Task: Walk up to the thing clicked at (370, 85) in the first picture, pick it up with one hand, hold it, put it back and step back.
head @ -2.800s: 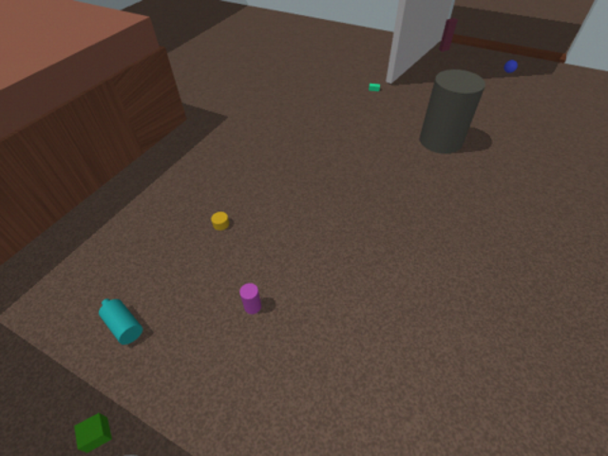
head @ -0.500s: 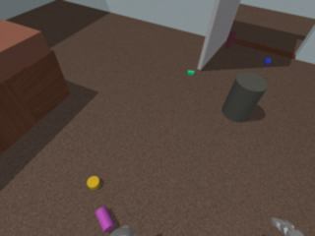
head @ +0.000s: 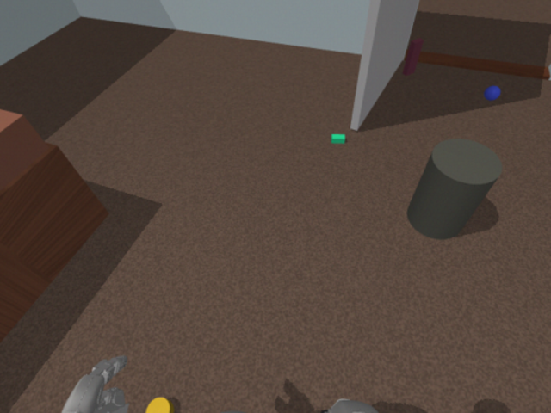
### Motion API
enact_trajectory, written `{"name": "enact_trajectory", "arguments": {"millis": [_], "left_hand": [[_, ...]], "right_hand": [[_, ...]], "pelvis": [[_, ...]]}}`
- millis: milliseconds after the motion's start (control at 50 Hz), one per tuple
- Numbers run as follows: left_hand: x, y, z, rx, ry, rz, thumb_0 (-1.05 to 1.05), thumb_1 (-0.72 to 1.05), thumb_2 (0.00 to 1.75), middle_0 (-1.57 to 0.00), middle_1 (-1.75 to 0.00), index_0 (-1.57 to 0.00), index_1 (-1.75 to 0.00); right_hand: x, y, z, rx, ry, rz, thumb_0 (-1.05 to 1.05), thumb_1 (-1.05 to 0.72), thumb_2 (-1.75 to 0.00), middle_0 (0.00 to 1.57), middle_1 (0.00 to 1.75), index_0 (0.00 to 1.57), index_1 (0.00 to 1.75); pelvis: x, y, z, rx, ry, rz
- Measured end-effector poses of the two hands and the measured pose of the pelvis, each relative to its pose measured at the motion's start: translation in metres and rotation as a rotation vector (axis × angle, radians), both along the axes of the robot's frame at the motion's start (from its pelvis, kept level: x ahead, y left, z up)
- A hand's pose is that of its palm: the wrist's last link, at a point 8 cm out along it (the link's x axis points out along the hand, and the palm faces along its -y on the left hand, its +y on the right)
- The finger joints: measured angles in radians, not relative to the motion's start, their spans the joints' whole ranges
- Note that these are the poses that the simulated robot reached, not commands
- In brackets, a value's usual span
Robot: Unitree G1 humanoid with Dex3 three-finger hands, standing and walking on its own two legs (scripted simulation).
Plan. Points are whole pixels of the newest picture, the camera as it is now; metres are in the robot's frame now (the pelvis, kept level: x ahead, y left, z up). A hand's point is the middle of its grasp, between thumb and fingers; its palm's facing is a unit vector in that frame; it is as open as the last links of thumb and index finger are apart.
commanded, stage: walk up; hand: right
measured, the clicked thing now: (338, 138) +1.48 -0.29 -0.74
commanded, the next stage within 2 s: none
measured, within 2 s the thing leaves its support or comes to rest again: neither
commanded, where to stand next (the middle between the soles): +1.05 -0.03 m, yaw +2 degrees
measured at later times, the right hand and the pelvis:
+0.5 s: hand (403, 267) +0.37 -0.22 -0.11, palm faces -0.04 +0.92 -0.38, open 7.4 cm; pelvis +0.25 +0.04 +0.01, yaw +0 degrees
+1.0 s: hand (422, 222) +0.50 -0.30 -0.15, palm faces -0.04 +0.94 -0.33, open 7.4 cm; pelvis +0.47 -0.02 +0.01, yaw +0 degrees
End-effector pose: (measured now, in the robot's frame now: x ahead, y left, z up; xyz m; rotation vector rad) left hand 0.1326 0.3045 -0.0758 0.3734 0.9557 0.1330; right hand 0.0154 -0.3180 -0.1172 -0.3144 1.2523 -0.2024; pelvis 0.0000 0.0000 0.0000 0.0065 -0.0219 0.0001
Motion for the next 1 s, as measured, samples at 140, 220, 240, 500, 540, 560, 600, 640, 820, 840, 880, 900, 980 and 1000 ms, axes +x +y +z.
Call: {"name": "enact_trajectory", "arguments": {"millis": [140, 220, 240, 500, 540, 560, 600, 640, 820, 840, 880, 900, 980, 1000], "left_hand": [[0.01, 0.008, 0.006, 0.007, 0.091, 0.081, 0.0, 0.9, 0.9, -0.2, -0.3, -0.21, -0.3], [0.017, 0.02, -0.002, -0.004, 0.158, 0.127, 0.01, 0.9, 0.9, -0.2, -0.3, -0.21, -0.3], [0.02, 0.024, -0.006, -0.008, 0.174, 0.138, 0.01, 0.9, 0.9, -0.2, -0.3, -0.21, -0.3], [0.157, 0.054, -0.037, -0.052, 0.224, 0.11, 0.01, 0.91, 0.9, -0.2, -0.3, -0.2, -0.3], [0.185, 0.053, -0.031, -0.056, 0.196, 0.088, 0.01, 0.91, 0.9, -0.2, -0.3, -0.2, -0.3], [0.199, 0.052, -0.028, -0.056, 0.185, 0.079, 0.01, 0.91, 0.9, -0.2, -0.3, -0.2, -0.3], [0.225, 0.051, -0.023, -0.052, 0.174, 0.063, 0.01, 0.91, 0.9, -0.2, -0.3, -0.2, -0.3], [0.25, 0.048, -0.019, -0.042, 0.17, 0.044, 0.01, 0.91, 0.9, -0.2, -0.3, -0.2, -0.3], [0.376, 0.012, -0.009, 0.031, 0.094, -0.011, 0.01, 0.91, 0.9, -0.2, -0.3, -0.2, -0.3], [0.386, 0.007, -0.007, 0.038, 0.073, -0.011, 0.01, 0.91, 0.9, -0.2, -0.3, -0.2, -0.3], [0.401, -0.002, -0.001, 0.034, 0.043, 0.004, 0.01, 0.91, 0.9, -0.2, -0.3, -0.21, -0.3], [0.406, -0.006, 0.002, 0.032, 0.038, 0.013, 0.01, 0.91, 0.9, -0.2, -0.3, -0.21, -0.3], [0.42, -0.015, 0.01, 0.029, 0.052, 0.039, 0.0, 0.91, 0.9, -0.2, -0.3, -0.21, -0.3], [0.423, -0.015, 0.011, 0.028, 0.058, 0.045, 0.0, 0.9, 0.9, -0.2, -0.3, -0.21, -0.3]], "right_hand": [[0.129, 0.007, 0.02, 0.026, -0.109, 0.103, 0.01, -0.91, -0.9, 0.2, 0.3, 0.2, 0.3], [0.196, 0.015, 0.028, 0.014, -0.137, 0.144, 0.01, -0.91, -0.9, 0.2, 0.3, 0.2, 0.3], [0.213, 0.018, 0.03, 0.01, -0.144, 0.151, 0.01, -0.91, -0.9, 0.2, 0.3, 0.2, 0.3], [0.344, 0.059, 0.049, -0.038, -0.244, 0.112, 0.01, -0.91, -0.9, 0.21, 0.3, 0.2, 0.3], [0.345, 0.057, 0.051, -0.04, -0.215, 0.099, 0.01, -0.9, -0.9, 0.21, 0.3, 0.2, 0.3], [0.346, 0.055, 0.051, -0.04, -0.2, 0.092, 0.01, -0.9, -0.9, 0.21, 0.3, 0.2, 0.3], [0.346, 0.049, 0.049, -0.041, -0.169, 0.074, 0.01, -0.9, -0.9, 0.21, 0.3, 0.2, 0.3], [0.348, 0.041, 0.046, -0.041, -0.142, 0.053, 0.01, -0.9, -0.9, 0.21, 0.3, 0.2, 0.3], [0.379, -0.015, 0.006, -0.035, -0.016, -0.032, 0.01, -0.9, -0.9, 0.21, 0.3, 0.2, 0.3], [0.387, -0.019, 0.002, -0.032, -0.002, -0.037, 0.01, -0.9, -0.9, 0.21, 0.3, 0.2, 0.3], [0.407, -0.023, 0.0, -0.026, 0.012, -0.025, 0.01, -0.91, -0.9, 0.2, 0.3, 0.2, 0.3], [0.419, -0.024, 0.0, -0.019, 0.01, -0.016, 0.01, -0.91, -0.9, 0.2, 0.3, 0.2, 0.3], [0.466, -0.026, 0.006, 0.007, -0.019, 0.022, 0.01, -0.91, -0.9, 0.2, 0.3, 0.2, 0.3], [0.477, -0.025, 0.008, 0.012, -0.024, 0.031, 0.01, -0.91, -0.9, 0.2, 0.3, 0.2, 0.3]], "pelvis": [[0.073, 0.0, 0.015, -0.016, -0.005, 0.016], [0.115, 0.007, 0.014, -0.025, -0.009, 0.02], [0.126, 0.01, 0.013, -0.027, -0.009, 0.02], [0.254, 0.043, 0.008, -0.015, -0.026, 0.0], [0.27, 0.043, 0.013, -0.01, -0.023, 0.001], [0.278, 0.042, 0.014, -0.007, -0.021, 0.001], [0.295, 0.04, 0.016, 0.0, -0.018, -0.003], [0.312, 0.036, 0.016, 0.006, -0.016, -0.007], [0.403, -0.003, -0.005, 0.018, -0.02, -0.02], [0.41, -0.007, -0.006, 0.013, -0.024, -0.018], [0.425, -0.013, -0.003, 0.017, -0.028, -0.018], [0.432, -0.015, 0.0, 0.015, -0.029, -0.015], [0.462, -0.021, 0.009, 0.0, -0.031, -0.001], [0.469, -0.022, 0.01, -0.002, -0.031, 0.002]]}}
